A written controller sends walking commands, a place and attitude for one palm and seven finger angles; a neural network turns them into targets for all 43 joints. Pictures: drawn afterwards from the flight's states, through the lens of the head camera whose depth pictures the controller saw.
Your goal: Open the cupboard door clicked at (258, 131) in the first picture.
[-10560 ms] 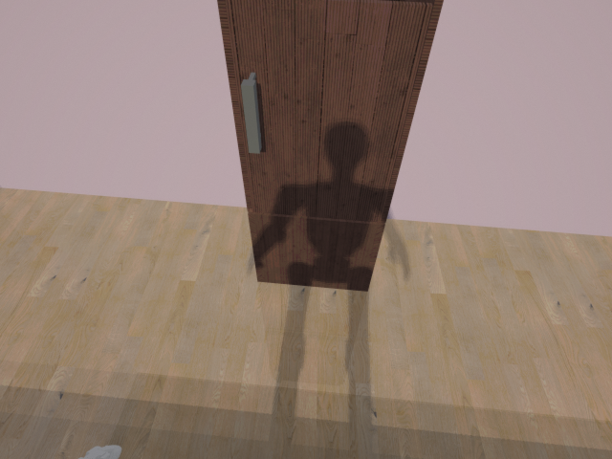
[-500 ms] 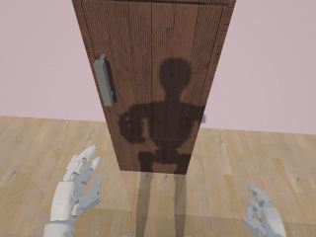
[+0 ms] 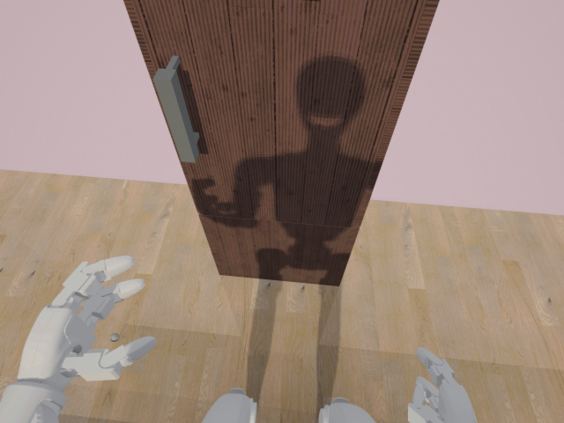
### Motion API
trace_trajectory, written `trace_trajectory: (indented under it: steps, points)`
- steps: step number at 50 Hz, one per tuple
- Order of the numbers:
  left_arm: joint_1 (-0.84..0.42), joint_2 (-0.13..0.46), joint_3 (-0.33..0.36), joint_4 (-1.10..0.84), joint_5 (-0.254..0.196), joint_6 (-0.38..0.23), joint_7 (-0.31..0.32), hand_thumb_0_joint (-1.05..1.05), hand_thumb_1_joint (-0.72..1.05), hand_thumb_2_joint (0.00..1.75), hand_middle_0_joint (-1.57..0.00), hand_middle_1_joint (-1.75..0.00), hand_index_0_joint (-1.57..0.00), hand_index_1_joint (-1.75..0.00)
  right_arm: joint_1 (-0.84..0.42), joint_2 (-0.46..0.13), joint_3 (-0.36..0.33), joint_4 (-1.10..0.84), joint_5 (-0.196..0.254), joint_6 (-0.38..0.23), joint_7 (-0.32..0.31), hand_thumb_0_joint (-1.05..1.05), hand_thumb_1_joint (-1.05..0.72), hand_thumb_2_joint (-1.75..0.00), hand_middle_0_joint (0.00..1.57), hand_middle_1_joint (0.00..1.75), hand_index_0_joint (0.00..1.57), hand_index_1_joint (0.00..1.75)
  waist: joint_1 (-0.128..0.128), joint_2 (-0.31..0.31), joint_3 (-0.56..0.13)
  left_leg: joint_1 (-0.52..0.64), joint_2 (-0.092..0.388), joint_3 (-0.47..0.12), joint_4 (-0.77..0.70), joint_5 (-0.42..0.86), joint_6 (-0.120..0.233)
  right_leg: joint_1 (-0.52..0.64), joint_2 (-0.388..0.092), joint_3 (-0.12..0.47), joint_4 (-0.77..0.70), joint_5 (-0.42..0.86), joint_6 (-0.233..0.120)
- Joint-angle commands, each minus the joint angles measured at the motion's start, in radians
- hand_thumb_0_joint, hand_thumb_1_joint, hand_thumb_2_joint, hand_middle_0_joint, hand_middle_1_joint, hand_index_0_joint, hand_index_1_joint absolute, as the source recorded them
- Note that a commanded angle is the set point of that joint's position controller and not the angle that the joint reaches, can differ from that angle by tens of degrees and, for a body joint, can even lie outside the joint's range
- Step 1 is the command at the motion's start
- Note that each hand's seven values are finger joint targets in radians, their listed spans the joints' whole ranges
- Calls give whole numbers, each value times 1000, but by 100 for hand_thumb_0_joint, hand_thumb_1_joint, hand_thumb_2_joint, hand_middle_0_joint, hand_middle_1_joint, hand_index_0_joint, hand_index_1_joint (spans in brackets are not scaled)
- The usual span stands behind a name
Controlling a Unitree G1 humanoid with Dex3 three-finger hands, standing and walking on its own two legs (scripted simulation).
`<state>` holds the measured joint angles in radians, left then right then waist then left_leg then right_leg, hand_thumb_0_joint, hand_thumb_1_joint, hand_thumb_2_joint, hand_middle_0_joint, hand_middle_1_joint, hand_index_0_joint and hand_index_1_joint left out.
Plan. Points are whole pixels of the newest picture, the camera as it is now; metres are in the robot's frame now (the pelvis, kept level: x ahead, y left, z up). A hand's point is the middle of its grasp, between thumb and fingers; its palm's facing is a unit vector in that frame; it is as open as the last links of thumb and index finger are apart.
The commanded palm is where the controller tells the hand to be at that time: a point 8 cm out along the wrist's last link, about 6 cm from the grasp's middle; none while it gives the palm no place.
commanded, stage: raise the hand with hooked fingers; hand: left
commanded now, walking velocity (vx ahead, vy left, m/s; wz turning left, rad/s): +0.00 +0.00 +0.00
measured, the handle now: (182, 112) +0.58 +0.21 +0.09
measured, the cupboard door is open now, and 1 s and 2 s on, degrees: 0 0 0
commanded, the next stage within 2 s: move the hooked fingers beside the handle in 1.28 s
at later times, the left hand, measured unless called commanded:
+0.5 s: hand (64, 289) +0.26 +0.28 +0.08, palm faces -0.01 -1.00 -0.05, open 13.6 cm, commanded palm +0.24 +0.33 +0.09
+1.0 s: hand (48, 248) +0.30 +0.31 +0.10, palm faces -0.04 -1.00 -0.01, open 14.0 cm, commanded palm +0.27 +0.35 +0.11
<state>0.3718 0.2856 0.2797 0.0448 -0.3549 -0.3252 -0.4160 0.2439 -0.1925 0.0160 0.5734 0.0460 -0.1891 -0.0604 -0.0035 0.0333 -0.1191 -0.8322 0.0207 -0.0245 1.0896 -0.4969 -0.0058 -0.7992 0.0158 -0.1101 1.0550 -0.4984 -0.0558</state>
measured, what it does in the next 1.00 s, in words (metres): stands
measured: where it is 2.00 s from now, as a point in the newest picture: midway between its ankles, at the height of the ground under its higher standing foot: outside the picture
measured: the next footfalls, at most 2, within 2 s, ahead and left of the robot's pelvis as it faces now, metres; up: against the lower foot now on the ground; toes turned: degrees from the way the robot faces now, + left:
none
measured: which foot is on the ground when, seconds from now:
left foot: down 0.00-1.00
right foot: down 0.00-1.00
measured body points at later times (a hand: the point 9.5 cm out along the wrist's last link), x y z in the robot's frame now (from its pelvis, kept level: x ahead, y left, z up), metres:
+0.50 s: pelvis +0.01 +0.03 +0.02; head +0.05 +0.04 +0.47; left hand +0.25 +0.33 +0.09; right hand +0.18 -0.21 -0.04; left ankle +0.02 +0.12 -0.66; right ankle +0.01 -0.09 -0.66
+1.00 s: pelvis +0.01 +0.04 +0.03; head +0.06 +0.05 +0.48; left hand +0.30 +0.36 +0.10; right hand +0.15 -0.22 -0.04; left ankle +0.02 +0.12 -0.66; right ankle +0.01 -0.09 -0.66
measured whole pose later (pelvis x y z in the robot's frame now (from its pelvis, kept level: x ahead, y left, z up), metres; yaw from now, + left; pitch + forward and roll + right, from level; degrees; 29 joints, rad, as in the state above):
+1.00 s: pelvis +0.01 +0.04 +0.03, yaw -1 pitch +10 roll -2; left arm -0.05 0.45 0.43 0.43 -0.37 -0.24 -0.56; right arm 0.31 -0.29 0.03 0.53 0.05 -0.18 -0.07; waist -0.01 0.01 -0.09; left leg -0.65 0.00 0.02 0.89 -0.42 0.05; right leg -0.61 0.00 -0.07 0.83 -0.40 0.00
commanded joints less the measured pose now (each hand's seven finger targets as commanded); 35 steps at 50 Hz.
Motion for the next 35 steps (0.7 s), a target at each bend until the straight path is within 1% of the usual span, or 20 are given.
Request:
trace_trajectory:
  steps: [1,2,3,5,11,12,13,14,17,18,19,21,22,26,27,28,31,32,33,35]
  points:
    - [5,148,117,-162,-24,-104,32,0,-8,48,-27,-93,-27,-93,-68,-162,-75,-172,-3,-79,-9,0,-90,-90,20,30,20,30,7,-42,-195,96,-27,-6,-156,262,34,223,-25,132,-228,225,62]
    - [-18,158,115,-143,-27,-113,26,0,-10,47,-27,-94,-27,-94,-66,-170,-74,-174,-4,-81,-9,0,-90,-90,20,30,20,30,5,-64,-179,93,-26,-11,-157,260,36,218,-22,135,-229,208,58]
    - [-27,157,115,-126,-26,-121,20,0,-13,46,-27,-96,-27,-96,-56,-176,-76,-173,-3,-83,-9,0,-90,-90,20,30,20,30,1,-64,-178,97,-27,-6,-165,246,35,212,-21,133,-237,181,57]
    - [-57,163,99,-129,-21,-135,9,0,-17,44,-28,-99,-28,-99,-40,-188,-74,-173,0,-91,-8,0,-90,-90,20,30,20,30,-2,6,-177,136,-28,-2,-186,241,37,189,-15,113,-235,157,46]
    - [-135,222,141,-130,-30,-133,8,0,-31,38,-29,-108,-29,-108,-16,-207,-72,-176,4,-100,-12,0,-90,-90,20,30,20,30,0,21,-189,207,-23,-10,-237,250,37,204,-1,77,-242,171,37]
    - [-158,243,154,-125,-33,-128,8,0,-34,37,-29,-110,-29,-110,-12,-213,-70,-177,2,-97,-12,0,-90,-90,20,30,20,30,4,36,-187,214,-24,-13,-239,268,36,211,4,72,-234,192,31]
    - [-173,234,144,-127,-30,-124,6,0,-36,36,-29,-111,-29,-111,-12,-212,-65,-178,3,-97,-11,0,-90,-90,20,30,20,30,3,70,-190,236,-22,-14,-250,276,33,207,5,64,-233,204,29]
    - [-182,240,148,-125,-28,-119,7,0,-38,35,-29,-112,-29,-112,-8,-213,-65,-176,3,-97,-10,0,-90,-90,20,30,20,30,2,84,-194,255,-21,-16,-256,293,31,208,5,56,-231,223,28]
    - [-218,259,163,-78,-32,-93,-1,0,-45,32,-30,-117,-30,-117,0,-221,-60,-178,1,-93,-10,0,-90,-90,20,30,20,30,1,54,-182,266,-19,-25,-266,313,29,220,13,48,-237,249,25]
    - [-230,255,154,-68,-29,-83,-9,0,-48,31,-30,-118,-30,-118,-2,-222,-57,-181,4,-89,-9,0,-90,-90,20,30,20,30,-2,74,-180,276,-18,-24,-273,309,26,213,13,46,-242,245,27]
    - [-253,258,156,-53,-31,-70,-15,0,-50,30,-30,-120,-30,-120,-2,-224,-55,-183,3,-87,-10,0,-90,-90,20,30,20,30,-7,55,-165,275,-17,-26,-280,296,26,208,13,43,-249,238,29]
    - [-295,274,161,-29,-28,-50,-27,0,-50,30,-30,-120,-30,-120,-3,-227,-51,-184,4,-83,-13,0,-90,-90,20,30,20,30,-6,67,-166,282,-17,-28,-288,291,25,212,12,43,-257,235,28]
    - [-326,282,162,-7,-31,-38,-36,0,-50,30,-30,-120,-30,-120,-1,-232,-48,-186,4,-81,-14,0,-90,-90,20,30,20,30,-9,59,-147,283,-16,-34,-291,292,24,212,18,41,-258,236,22]
    - [-416,311,178,6,-29,-19,-60,0,-50,30,-30,-120,-30,-120,-1,-232,-46,-183,5,-78,-19,0,-90,-90,20,30,20,30,-10,61,-193,333,-13,-41,-306,323,20,226,17,36,-267,257,24]
    - [-442,330,193,30,-35,-10,-70,0,-50,30,-30,-120,-30,-120,3,-235,-41,-182,1,-76,-21,0,-90,-90,20,30,20,30,-4,69,-185,331,-17,-40,-303,342,19,237,20,40,-267,277,17]
    - [-467,333,194,34,-32,-9,-76,0,-50,30,-30,-120,-30,-120,3,-233,-39,-180,2,-73,-21,0,-90,-90,20,30,20,30,-9,62,-195,344,-14,-42,-309,347,18,234,20,35,-269,278,20]
    - [-508,350,205,66,-33,-3,-90,0,-50,30,-30,-120,-30,-120,2,-233,-39,-175,4,-73,-25,0,-90,-90,20,30,20,30,-6,71,-199,358,-14,-43,-320,341,17,236,16,37,-280,271,20]
    - [-537,376,221,80,-34,3,-96,0,-50,30,-30,-120,-30,-120,2,-238,-36,-178,0,-71,-25,0,-90,-90,20,30,20,30,0,82,-198,355,-17,-43,-318,354,16,248,20,40,-277,280,14]
    - [-548,377,220,96,-33,8,-103,0,-50,30,-30,-120,-30,-120,5,-236,-35,-174,3,-68,-26,0,-90,-90,20,30,20,30,-5,74,-205,368,-15,-41,-323,359,16,249,19,39,-283,285,16]
    - [-569,385,229,129,-35,17,-113,0,-50,30,-30,-120,-30,-120,9,-238,-36,-171,3,-63,-29,0,-90,-90,20,30,20,30,-4,67,-202,367,-15,-41,-331,355,15,250,17,38,-290,283,18]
